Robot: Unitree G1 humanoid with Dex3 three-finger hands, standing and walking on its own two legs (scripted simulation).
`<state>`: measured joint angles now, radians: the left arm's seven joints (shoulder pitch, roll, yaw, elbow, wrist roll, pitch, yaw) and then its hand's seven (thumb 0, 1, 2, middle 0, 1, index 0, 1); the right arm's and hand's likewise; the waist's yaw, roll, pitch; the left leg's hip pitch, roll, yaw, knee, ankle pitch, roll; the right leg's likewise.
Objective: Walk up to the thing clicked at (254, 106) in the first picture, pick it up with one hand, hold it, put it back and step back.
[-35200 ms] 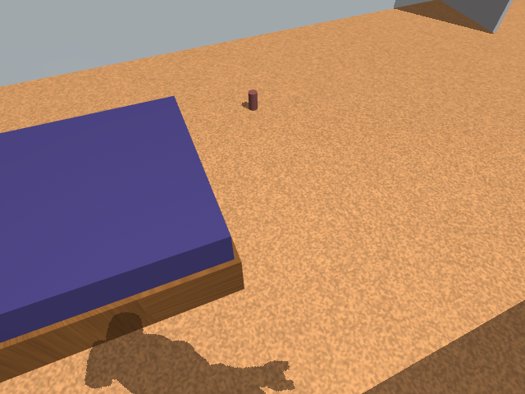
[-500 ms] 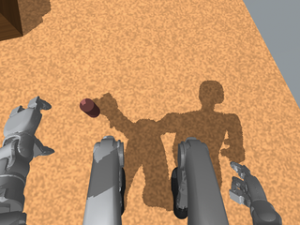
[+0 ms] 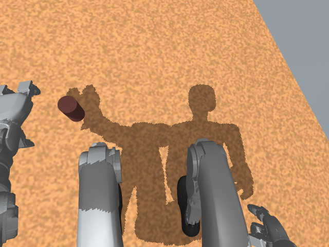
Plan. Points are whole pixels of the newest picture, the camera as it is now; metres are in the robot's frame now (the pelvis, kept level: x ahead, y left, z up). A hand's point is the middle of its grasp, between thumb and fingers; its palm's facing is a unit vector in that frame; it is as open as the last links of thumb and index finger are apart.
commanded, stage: rise first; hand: left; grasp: from above
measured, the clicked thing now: (72, 109) +0.47 +0.28 -0.32
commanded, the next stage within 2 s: approach in 0.80 s
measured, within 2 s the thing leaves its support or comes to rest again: neither
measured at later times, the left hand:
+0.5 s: hand (34, 115) +0.41 +0.33 -0.18, palm faces -0.44 -0.07 -0.89, open 13.9 cm
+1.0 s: hand (42, 112) +0.42 +0.33 -0.20, palm faces -0.45 -0.07 -0.89, open 14.1 cm
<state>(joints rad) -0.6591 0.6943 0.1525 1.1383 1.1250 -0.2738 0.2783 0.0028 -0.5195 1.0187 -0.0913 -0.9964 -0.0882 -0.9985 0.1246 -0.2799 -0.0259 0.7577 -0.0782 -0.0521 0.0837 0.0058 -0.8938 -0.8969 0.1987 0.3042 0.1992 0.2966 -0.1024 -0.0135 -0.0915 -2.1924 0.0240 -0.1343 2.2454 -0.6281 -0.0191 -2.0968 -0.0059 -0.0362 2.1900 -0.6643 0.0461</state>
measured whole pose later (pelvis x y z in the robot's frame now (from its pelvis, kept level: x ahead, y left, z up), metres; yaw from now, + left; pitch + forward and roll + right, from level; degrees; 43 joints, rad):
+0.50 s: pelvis +0.01 +0.00 -0.03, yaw -1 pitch +33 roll -7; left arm -0.76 0.74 0.16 1.26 1.25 -0.32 0.36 0.00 -0.49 0.97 -0.12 -0.99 -0.12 -0.98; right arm 0.10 -0.27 -0.01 0.77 -0.13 -0.02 0.12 0.00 -0.91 -0.90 0.20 0.30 0.20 0.30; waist -0.13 -0.02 -0.07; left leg -2.27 0.02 -0.15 2.34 -0.66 -0.03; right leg -2.17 0.01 -0.04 2.28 -0.69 0.05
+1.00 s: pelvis +0.01 +0.00 -0.03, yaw -1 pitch +34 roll -7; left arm -0.80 0.73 0.14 1.33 1.25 -0.27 0.40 0.00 -0.53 1.00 -0.09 -1.03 -0.09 -1.03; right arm 0.11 -0.26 0.00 0.78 -0.14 -0.04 0.13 0.00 -0.91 -0.90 0.20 0.30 0.20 0.30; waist -0.16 -0.03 -0.07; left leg -2.29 0.03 -0.15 2.37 -0.67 -0.02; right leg -2.20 0.01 -0.03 2.30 -0.70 0.06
